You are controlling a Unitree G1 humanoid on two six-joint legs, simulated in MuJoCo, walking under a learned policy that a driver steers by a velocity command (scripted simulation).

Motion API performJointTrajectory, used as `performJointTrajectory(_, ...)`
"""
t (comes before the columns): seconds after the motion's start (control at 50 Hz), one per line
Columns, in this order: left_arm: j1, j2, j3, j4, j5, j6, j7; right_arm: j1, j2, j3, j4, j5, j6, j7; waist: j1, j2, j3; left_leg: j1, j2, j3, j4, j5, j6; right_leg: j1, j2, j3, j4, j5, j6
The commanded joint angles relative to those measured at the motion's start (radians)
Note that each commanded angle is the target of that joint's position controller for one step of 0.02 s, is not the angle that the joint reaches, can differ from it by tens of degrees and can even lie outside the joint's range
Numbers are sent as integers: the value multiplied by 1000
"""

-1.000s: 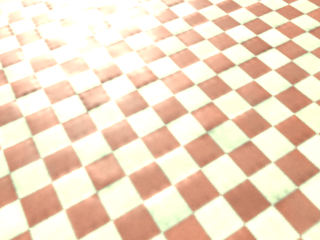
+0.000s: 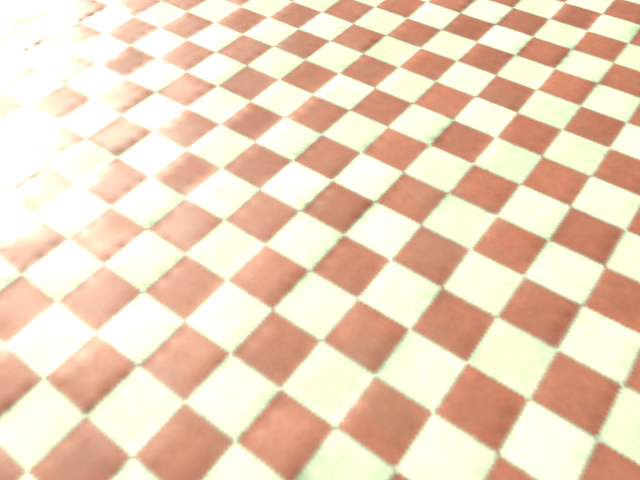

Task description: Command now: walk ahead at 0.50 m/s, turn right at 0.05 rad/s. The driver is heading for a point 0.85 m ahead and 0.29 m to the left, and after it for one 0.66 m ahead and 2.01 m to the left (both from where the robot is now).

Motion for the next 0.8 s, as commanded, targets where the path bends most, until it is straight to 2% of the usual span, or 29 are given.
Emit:
performJointTrajectory(0.02,13,126,23,-27,1,-18,2,-104,-31,2,-79,5,-12,2,2,-101,69,-2,-16,26,-123,94,2,-45,-268,129,-92,334,-119)
performJointTrajectory(0.08,58,136,23,6,8,-15,9,-176,-43,3,-105,6,-16,-1,20,-101,85,4,-38,37,-207,92,29,34,-294,126,-69,382,-109)
performJointTrajectory(0.14,50,154,26,26,14,-11,19,-169,-57,-3,-111,5,-25,-6,-2,-103,81,68,-71,50,-270,1,73,101,-319,118,4,542,-90)
performJointTrajectory(0.16,34,163,27,29,16,-11,22,-117,-66,-9,-96,4,-29,-11,-29,-108,54,152,-100,63,-291,-39,90,107,-314,104,74,684,-76)
performJointTrajectory(0.18,20,171,29,34,17,-8,22,-9,-79,-19,-60,2,-36,-20,-79,-102,-5,288,-137,80,-329,-54,110,100,-294,83,211,800,-61)
performJointTrajectory(0.2,14,161,24,33,15,-6,21,165,-108,-33,-1,-9,-47,-31,-149,-68,-103,517,-131,67,-371,-26,140,15,-246,43,419,750,-41)
performJointTrajectory(0.22,36,108,7,-3,-4,-10,19,331,-203,-59,31,-31,-52,-43,-189,51,-239,798,103,-219,-393,-123,212,-229,-172,-16,745,418,-7)
performJointTrajectory(0.24,122,59,4,-3,-12,-11,10,354,-274,-77,50,-16,-45,-36,-136,246,-319,956,299,-684,-533,-111,334,-515,13,10,1031,-316,21)
performJointTrajectory(0.26,32,128,21,-8,17,-8,12,248,-213,-65,39,21,-37,-27,-106,88,-207,863,240,-655,-565,-180,304,-608,-64,118,1093,-273,4)
performJointTrajectory(0.28,-38,125,22,-29,17,-15,6,151,-152,-50,20,28,-36,-23,-77,29,-84,722,208,-514,-581,-157,286,-627,-112,104,1063,-172,3)
performJointTrajectory(0.3,-76,105,18,-38,17,-19,2,106,-106,-38,17,23,-38,-20,-57,-10,-29,623,158,-427,-612,-72,263,-601,-148,97,1001,-110,7)
performJointTrajectory(0.32,-82,94,16,-41,27,-12,-1,98,-87,-32,28,27,-43,-21,-32,2,2,552,118,-364,-630,12,245,-562,-167,93,951,-90,21)
performJointTrajectory(0.34,-68,79,12,-39,36,1,-4,98,-71,-26,41,28,-47,-23,-10,17,-3,503,88,-315,-647,59,234,-510,-177,90,913,-79,39)
performJointTrajectory(0.38,-85,65,9,-52,40,18,-9,135,-90,-32,60,33,-59,-26,0,13,-8,466,67,-278,-663,132,250,-488,-174,71,861,-72,72)
performJointTrajectory(0.42,-155,63,7,-81,38,27,-11,160,-119,-42,69,35,-60,-30,-6,10,17,437,52,-261,-693,92,263,-526,-181,58,779,-28,102)
performJointTrajectory(0.48,-302,64,3,-133,31,29,-11,208,-116,-45,80,33,-55,-29,-45,10,56,441,30,-261,-714,50,252,-579,-183,50,611,82,135)
performJointTrajectory(0.54,-401,61,-3,-169,22,26,-12,255,-122,-51,86,29,-52,-29,-84,17,45,483,18,-264,-682,90,233,-570,-161,51,492,167,144)
performJointTrajectory(0.6,-471,69,-5,-204,14,20,-10,286,-128,-55,86,22,-47,-33,-108,26,36,533,24,-286,-622,176,223,-551,-139,56,423,169,142)
performJointTrajectory(0.64,-462,83,-3,-216,12,10,-6,271,-139,-61,78,16,-41,-41,-92,36,35,547,27,-305,-556,285,198,-495,-123,69,370,132,127)
performJointTrajectory(0.66,-418,94,1,-208,12,3,-1,250,-148,-65,70,15,-37,-45,-70,40,23,539,19,-307,-501,366,174,-427,-106,70,337,102,116)
performJointTrajectory(0.68,-348,108,7,-189,13,-7,6,232,-153,-69,62,17,-35,-48,-45,42,-1,531,1,-313,-430,432,150,-336,-85,67,294,93,103)
performJointTrajectory(0.7,-244,129,16,-160,20,-22,17,214,-152,-70,56,27,-37,-46,4,7,-49,505,-55,-284,-292,466,118,-191,-86,63,205,167,83)
performJointTrajectory(0.72,-114,192,33,-147,41,-39,29,203,-114,-61,27,44,-44,-44,51,-69,-164,391,-120,-242,-71,287,85,32,-242,183,201,240,40)
performJointTrajectory(0.74,-61,290,52,-163,54,-29,34,321,-7,-40,-1,74,-39,-56,13,-278,-319,145,-251,-106,214,-398,55,301,-565,483,252,595,-59)
performJointTrajectory(0.76,-78,263,55,-163,21,-4,30,368,-91,-57,14,48,-20,-69,-6,-281,-373,88,-228,-88,359,-531,59,243,-601,620,232,683,-138)
performJointTrajectory(0.78,-138,164,30,-183,14,4,28,328,-114,-66,33,28,-5,-68,-29,-149,-255,75,-174,-109,403,-464,55,128,-540,489,218,639,-125)
performJointTrajectory(0.8,-191,100,11,-187,13,5,30,262,-101,-65,26,19,3,-57,-34,-111,-152,73,-146,-93,376,-405,39,21,-475,349,192,646,-97)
